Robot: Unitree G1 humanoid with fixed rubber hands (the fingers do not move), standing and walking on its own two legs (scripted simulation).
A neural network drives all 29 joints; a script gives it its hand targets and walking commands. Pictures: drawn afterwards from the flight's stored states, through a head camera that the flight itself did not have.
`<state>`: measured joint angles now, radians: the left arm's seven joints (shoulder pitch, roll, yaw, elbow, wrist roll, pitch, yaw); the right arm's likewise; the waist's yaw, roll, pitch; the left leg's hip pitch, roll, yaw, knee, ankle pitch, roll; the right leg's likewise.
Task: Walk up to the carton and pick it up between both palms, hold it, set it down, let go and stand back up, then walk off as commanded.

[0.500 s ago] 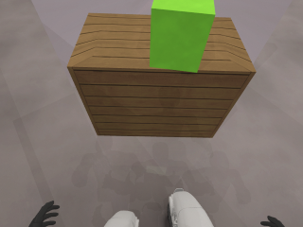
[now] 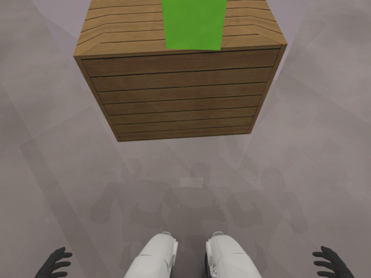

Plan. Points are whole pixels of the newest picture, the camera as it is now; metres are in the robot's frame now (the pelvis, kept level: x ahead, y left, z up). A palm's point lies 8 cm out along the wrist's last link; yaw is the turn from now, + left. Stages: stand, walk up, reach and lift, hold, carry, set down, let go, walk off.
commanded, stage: walk off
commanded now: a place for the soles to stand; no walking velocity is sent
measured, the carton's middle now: (194, 2) +0.97 -0.05 +0.04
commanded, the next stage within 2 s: stand in 0.98 s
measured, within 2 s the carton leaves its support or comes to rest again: neither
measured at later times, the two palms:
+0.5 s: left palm out of the picture -0.01 +0.31 -0.10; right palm out of the picture -0.02 -0.32 -0.08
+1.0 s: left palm out of the picture -0.01 +0.30 -0.07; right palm out of the picture -0.03 -0.32 -0.08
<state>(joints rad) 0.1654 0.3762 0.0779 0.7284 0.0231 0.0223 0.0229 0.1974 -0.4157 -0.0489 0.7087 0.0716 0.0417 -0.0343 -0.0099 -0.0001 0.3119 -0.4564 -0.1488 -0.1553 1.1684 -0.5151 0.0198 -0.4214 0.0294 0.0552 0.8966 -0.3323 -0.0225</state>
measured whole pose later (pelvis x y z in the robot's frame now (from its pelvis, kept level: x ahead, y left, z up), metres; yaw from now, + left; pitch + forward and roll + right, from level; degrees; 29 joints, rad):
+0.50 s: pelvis -0.12 +0.00 +0.00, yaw -1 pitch -6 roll -1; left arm 0.19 0.38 0.08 0.79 0.02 -0.02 0.02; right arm 0.20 -0.40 -0.05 0.76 0.07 -0.01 0.00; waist -0.01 -0.01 0.17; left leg -0.39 0.01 -0.06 0.96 -0.47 0.02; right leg -0.41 0.10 0.11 0.89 -0.40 -0.02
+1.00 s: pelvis -0.13 -0.01 +0.01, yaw +1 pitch -6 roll +1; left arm 0.19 0.38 0.08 0.79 0.02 -0.04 0.00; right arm 0.25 -0.41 -0.05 0.76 0.07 -0.04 0.01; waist -0.01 0.00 0.13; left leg -0.34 -0.03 -0.07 0.85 -0.41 0.02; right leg -0.41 0.04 0.09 0.85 -0.35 -0.02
